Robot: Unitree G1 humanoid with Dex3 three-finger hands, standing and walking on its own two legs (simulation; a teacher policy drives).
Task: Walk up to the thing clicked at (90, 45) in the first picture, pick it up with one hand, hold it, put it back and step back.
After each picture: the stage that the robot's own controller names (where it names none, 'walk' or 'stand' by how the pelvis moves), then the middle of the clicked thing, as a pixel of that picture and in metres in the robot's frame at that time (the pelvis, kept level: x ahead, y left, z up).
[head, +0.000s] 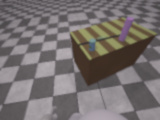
stand; (92, 45) +0.75 +0.05 -0.05
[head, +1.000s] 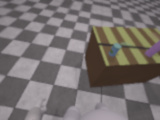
walk; (114, 50) +0.65 -0.17 -0.03
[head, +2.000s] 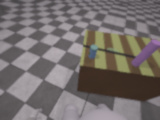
walk; (93, 51) +0.60 +0.05 -0.01
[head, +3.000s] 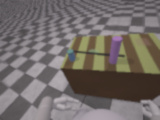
walk; (71, 55) +0.61 +0.28 -0.03
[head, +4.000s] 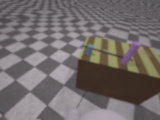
stand; (89, 49) +0.77 +0.08 -0.04
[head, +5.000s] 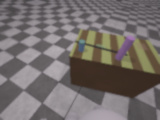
walk; (81, 45) +0.73 +0.16 -0.05
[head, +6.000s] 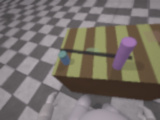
walk; (64, 58) +0.46 +0.27 -0.02
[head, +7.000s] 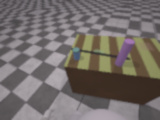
stand; (76, 54) +0.61 +0.20 -0.03
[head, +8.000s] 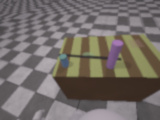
walk; (64, 60) +0.50 +0.28 -0.03
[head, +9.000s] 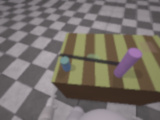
stand; (65, 64) +0.41 +0.24 -0.03
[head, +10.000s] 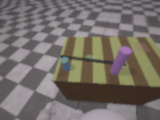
stand; (65, 64) +0.45 +0.26 -0.04
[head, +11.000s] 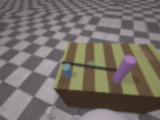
stand; (67, 71) +0.40 +0.24 -0.05
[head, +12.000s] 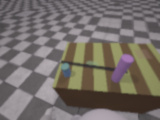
stand; (66, 70) +0.40 +0.25 -0.05
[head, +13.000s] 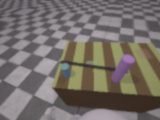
stand; (66, 70) +0.40 +0.25 -0.05
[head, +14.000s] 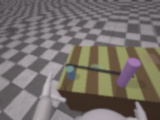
rise first; (70, 73) +0.39 +0.23 -0.04
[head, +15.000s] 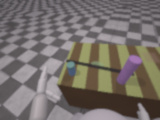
go down; (71, 68) +0.42 +0.23 -0.04
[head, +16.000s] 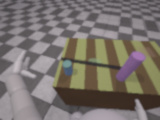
go down; (67, 68) +0.40 +0.21 -0.01
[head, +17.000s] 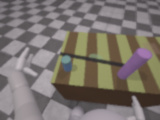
close in; (67, 64) +0.41 +0.21 +0.00
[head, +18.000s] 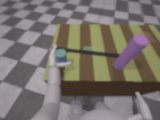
close; (61, 58) +0.43 +0.22 +0.04
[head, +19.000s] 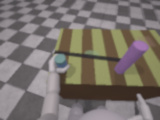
lift; (61, 63) +0.38 +0.22 +0.06
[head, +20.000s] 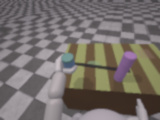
lift; (69, 63) +0.32 +0.17 +0.16
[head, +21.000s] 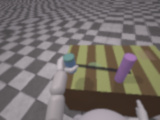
hold; (70, 63) +0.33 +0.17 +0.15
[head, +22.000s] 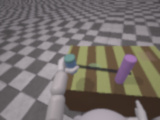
hold; (71, 64) +0.33 +0.17 +0.15
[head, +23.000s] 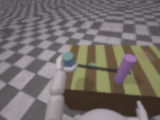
crouch; (69, 62) +0.33 +0.17 +0.16
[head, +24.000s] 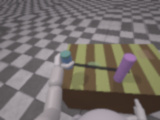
crouch; (66, 60) +0.38 +0.20 +0.13
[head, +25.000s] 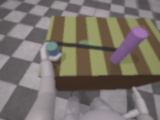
lower; (53, 51) +0.46 +0.24 +0.04
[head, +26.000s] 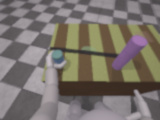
lower; (58, 59) +0.42 +0.23 +0.03
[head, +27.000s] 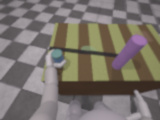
lower; (58, 58) +0.42 +0.23 +0.03
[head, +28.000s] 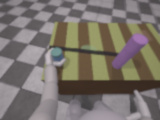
lower; (58, 57) +0.43 +0.23 +0.04
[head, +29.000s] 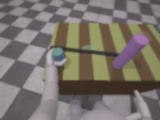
loosen; (59, 57) +0.43 +0.23 +0.04
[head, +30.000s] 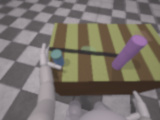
withdraw; (58, 58) +0.42 +0.23 +0.03
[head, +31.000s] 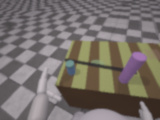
sink last; (70, 68) +0.40 +0.23 +0.00
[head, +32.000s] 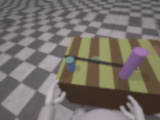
stand; (70, 64) +0.42 +0.22 +0.01
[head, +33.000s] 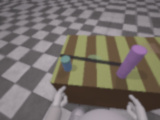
stand; (66, 63) +0.41 +0.23 +0.02
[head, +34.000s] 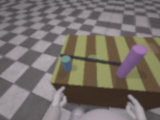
stand; (66, 63) +0.41 +0.23 +0.02
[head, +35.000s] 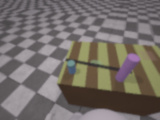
stand; (71, 67) +0.43 +0.22 -0.04
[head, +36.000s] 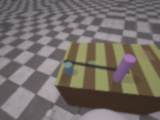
stand; (69, 68) +0.42 +0.23 -0.05
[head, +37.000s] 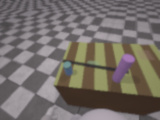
stand; (68, 68) +0.42 +0.24 -0.05
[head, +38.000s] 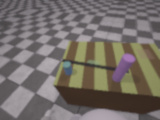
walk; (67, 68) +0.42 +0.24 -0.05
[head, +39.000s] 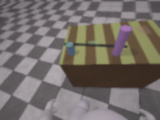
walk; (70, 48) +0.58 +0.25 -0.03
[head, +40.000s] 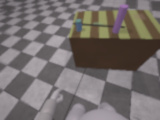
walk; (78, 25) +0.91 +0.26 -0.02
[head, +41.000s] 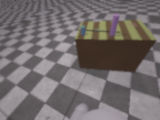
walk; (83, 30) +1.12 +0.26 -0.04
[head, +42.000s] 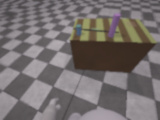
stand; (78, 30) +1.00 +0.23 -0.05
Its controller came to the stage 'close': yes
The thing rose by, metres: 0.23
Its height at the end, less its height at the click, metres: +0.00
